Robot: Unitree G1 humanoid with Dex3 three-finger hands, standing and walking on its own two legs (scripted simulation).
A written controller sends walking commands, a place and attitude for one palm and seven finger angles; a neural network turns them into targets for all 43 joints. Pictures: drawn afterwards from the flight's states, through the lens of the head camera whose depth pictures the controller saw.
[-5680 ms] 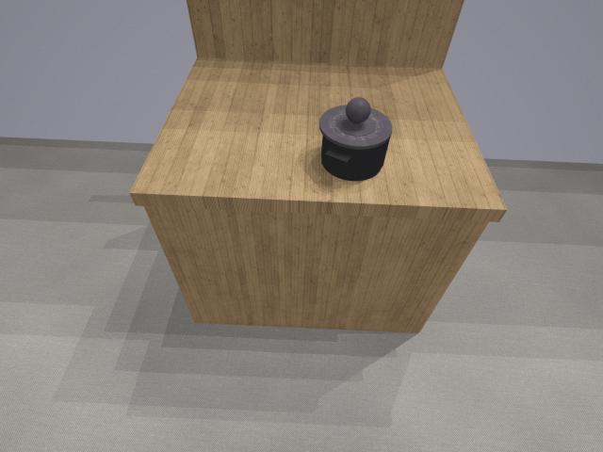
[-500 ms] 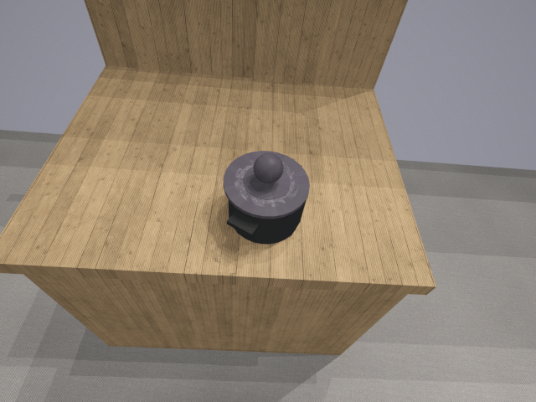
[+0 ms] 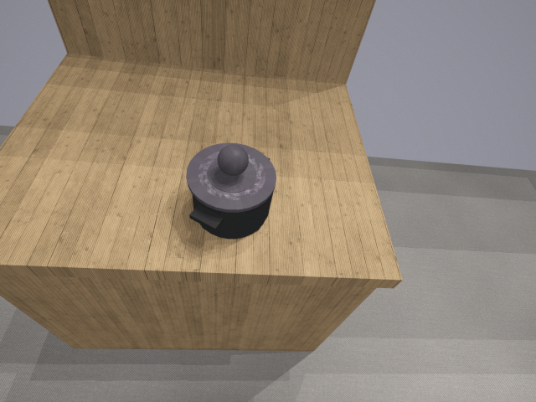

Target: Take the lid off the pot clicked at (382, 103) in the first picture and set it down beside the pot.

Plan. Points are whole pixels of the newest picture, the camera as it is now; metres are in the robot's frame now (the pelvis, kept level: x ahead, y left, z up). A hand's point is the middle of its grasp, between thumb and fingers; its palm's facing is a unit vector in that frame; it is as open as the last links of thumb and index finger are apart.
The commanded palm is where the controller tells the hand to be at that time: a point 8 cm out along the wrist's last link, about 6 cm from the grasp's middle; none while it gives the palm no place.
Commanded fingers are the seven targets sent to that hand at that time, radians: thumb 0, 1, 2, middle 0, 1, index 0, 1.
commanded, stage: shuffle to correct the standing spot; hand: left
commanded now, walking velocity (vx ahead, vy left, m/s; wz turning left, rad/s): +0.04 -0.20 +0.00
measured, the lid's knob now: (233, 160) +0.48 +0.09 +0.06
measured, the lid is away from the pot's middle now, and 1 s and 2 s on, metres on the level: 0.01 0.01 0.01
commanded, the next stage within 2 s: come to a stop and stand still in 0.18 s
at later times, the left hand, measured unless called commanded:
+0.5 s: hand out of the picture +0.04 +0.10 -0.17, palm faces +0.00 -0.98 -0.21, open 7.2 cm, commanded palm none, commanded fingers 0.00 0.90 0.90 -0.20 -0.30 -0.20 -0.30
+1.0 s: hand out of the picture -0.01 +0.17 -0.16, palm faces +0.04 -0.96 -0.29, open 7.3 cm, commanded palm none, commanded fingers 0.00 0.90 0.90 -0.20 -0.30 -0.20 -0.30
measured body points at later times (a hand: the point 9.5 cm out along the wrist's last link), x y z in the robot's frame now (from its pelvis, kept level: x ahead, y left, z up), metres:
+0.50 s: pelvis +0.01 -0.08 +0.01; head +0.04 -0.07 +0.46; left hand +0.04 +0.15 -0.15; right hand +0.04 -0.32 -0.14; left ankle +0.00 +0.09 -0.73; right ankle -0.01 -0.24 -0.73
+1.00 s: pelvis -0.03 -0.04 +0.00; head -0.02 -0.05 +0.45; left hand -0.01 +0.22 -0.14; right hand +0.04 -0.27 -0.15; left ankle +0.00 +0.09 -0.73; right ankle +0.00 -0.23 -0.72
